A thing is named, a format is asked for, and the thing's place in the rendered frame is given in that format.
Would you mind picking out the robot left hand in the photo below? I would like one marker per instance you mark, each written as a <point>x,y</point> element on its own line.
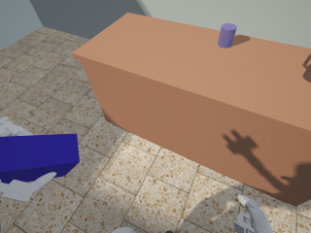
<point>17,190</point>

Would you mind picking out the sponge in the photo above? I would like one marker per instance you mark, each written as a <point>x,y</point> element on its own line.
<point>27,158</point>

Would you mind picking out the table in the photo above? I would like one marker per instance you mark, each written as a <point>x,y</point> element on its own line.
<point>243,111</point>

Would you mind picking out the robot right hand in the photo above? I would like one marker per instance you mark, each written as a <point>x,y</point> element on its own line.
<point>256,222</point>

